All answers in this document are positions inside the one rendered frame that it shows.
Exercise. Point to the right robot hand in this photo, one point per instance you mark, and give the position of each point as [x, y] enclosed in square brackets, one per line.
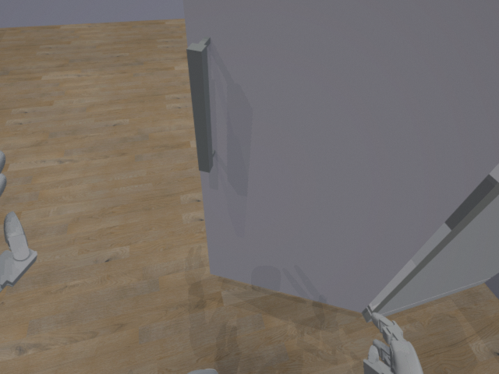
[399, 358]

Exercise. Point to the left robot hand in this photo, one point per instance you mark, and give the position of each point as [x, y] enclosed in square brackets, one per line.
[14, 264]

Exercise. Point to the fridge door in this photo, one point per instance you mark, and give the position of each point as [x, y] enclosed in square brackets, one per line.
[346, 132]

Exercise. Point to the handle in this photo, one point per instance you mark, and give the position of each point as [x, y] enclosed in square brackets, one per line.
[199, 85]

